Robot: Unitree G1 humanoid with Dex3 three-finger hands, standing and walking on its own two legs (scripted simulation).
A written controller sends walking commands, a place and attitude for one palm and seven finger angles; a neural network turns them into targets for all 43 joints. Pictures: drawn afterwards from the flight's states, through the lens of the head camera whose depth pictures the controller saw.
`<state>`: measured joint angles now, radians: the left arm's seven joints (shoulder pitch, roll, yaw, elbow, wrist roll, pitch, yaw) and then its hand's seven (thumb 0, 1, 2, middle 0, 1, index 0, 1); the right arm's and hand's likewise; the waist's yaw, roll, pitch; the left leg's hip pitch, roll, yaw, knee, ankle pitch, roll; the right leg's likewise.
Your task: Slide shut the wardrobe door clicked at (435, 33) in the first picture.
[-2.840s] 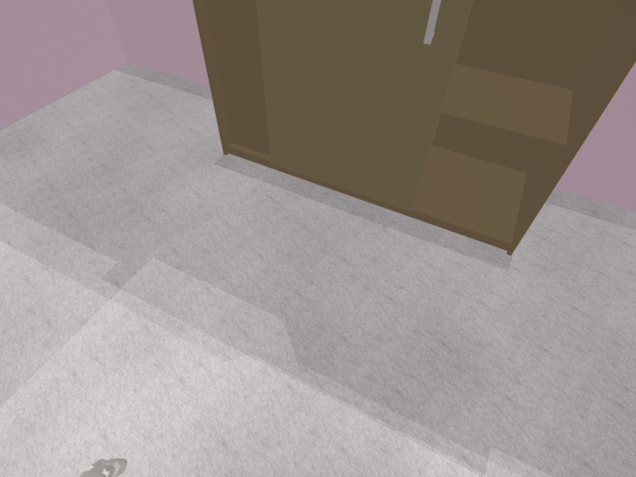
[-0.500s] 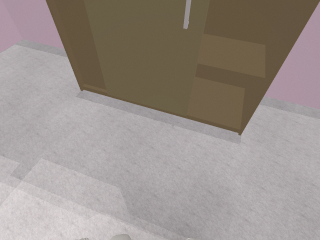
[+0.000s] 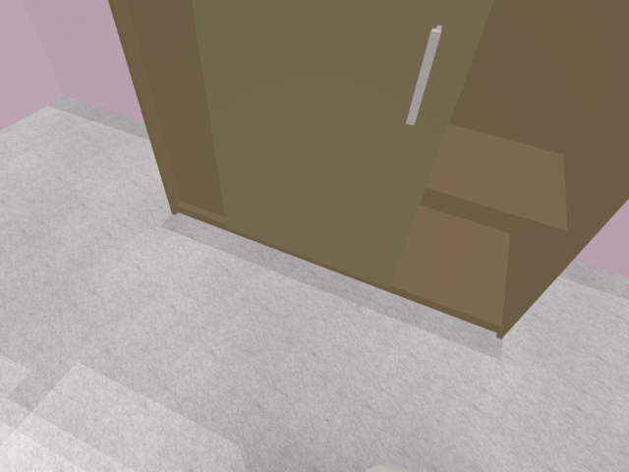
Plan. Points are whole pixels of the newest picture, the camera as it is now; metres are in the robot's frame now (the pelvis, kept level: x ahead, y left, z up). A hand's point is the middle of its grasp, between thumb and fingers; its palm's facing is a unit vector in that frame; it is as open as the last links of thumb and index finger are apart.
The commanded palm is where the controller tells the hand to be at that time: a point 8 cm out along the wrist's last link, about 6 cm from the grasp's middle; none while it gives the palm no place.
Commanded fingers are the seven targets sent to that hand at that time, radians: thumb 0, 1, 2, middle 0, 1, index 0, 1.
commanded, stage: turn to face it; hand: left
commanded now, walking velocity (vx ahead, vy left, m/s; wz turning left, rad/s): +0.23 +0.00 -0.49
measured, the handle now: (424, 77) +0.91 -0.17 +0.10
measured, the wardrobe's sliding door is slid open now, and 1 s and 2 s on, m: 0.42 0.42 0.42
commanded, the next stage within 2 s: take the last steps up to it in 0.56 s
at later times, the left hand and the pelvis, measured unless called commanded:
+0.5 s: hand (262, 404) +0.26 +0.10 -0.17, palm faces -0.13 -0.96 -0.23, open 7.3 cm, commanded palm none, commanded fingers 0.00 0.90 0.90 -0.20 -0.30 -0.20 -0.30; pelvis +0.13 -0.07 -0.01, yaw -9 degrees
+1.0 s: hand (249, 398) +0.26 +0.12 -0.17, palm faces -0.27 -0.95 -0.19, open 7.4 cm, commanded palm none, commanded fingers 0.00 0.90 0.90 -0.20 -0.30 -0.20 -0.30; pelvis +0.19 -0.06 +0.00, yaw -16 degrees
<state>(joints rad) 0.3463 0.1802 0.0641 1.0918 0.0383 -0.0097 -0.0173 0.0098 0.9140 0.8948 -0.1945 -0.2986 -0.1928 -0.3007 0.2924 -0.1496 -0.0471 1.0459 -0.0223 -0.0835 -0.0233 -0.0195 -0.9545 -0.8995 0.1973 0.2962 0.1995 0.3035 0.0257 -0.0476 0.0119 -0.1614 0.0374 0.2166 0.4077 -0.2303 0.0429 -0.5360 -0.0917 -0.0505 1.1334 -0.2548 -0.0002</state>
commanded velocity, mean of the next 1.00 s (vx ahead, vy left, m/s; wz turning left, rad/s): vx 0.12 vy -0.01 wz -0.23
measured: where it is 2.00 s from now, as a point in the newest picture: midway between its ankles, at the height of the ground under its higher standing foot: (357, 425)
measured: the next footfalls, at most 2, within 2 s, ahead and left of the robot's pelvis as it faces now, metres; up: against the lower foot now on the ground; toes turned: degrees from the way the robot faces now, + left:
right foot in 0.26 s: +0.23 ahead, -0.16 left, +0.00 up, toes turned -14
left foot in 0.70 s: +0.22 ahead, +0.07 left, +0.00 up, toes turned -8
